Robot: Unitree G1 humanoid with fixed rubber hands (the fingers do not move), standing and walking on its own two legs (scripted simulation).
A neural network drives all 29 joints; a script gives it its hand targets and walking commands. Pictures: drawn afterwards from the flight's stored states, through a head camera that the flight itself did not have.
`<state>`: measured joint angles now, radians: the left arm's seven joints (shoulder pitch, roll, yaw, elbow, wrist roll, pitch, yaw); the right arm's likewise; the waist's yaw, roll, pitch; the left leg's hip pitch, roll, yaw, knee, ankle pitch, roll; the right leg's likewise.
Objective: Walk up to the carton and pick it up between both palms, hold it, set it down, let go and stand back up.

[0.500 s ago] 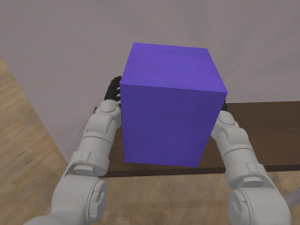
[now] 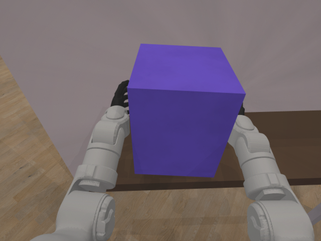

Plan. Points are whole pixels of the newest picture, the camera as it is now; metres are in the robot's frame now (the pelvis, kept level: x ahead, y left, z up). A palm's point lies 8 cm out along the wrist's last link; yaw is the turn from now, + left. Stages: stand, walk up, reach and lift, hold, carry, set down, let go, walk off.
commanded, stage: reach and lift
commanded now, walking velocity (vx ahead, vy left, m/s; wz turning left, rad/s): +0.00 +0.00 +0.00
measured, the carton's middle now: (177, 110) +0.41 +0.01 +0.16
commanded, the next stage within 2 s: hold in 0.40 s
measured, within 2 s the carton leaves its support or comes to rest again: neither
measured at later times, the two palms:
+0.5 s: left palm (113, 105) +0.38 +0.16 +0.19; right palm (235, 113) +0.39 -0.13 +0.17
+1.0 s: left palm (111, 106) +0.38 +0.16 +0.19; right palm (234, 114) +0.39 -0.13 +0.17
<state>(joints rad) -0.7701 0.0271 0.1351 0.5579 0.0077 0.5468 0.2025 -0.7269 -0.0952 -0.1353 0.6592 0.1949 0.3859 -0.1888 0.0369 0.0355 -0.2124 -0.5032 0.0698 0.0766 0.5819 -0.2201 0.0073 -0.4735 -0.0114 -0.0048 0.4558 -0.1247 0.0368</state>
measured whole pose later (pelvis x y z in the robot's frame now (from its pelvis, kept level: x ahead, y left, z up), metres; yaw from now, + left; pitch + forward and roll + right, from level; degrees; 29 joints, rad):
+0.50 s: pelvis +0.00 +0.00 +0.00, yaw +0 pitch +6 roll -2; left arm -0.76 0.02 0.15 0.46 0.03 0.64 0.19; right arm -0.73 -0.09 -0.13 0.59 0.21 0.46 -0.20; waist 0.04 0.04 -0.21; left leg -0.47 0.07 0.07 0.58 -0.22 0.01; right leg -0.43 -0.01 -0.01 0.44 -0.12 0.04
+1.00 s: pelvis +0.00 +0.00 +0.00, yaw +0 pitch +5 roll -2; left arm -0.76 0.02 0.18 0.45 0.07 0.68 0.17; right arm -0.73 -0.08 -0.13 0.59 0.21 0.49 -0.21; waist 0.02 0.03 -0.21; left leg -0.45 0.07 0.07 0.58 -0.22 0.01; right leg -0.41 -0.01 -0.01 0.43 -0.11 0.04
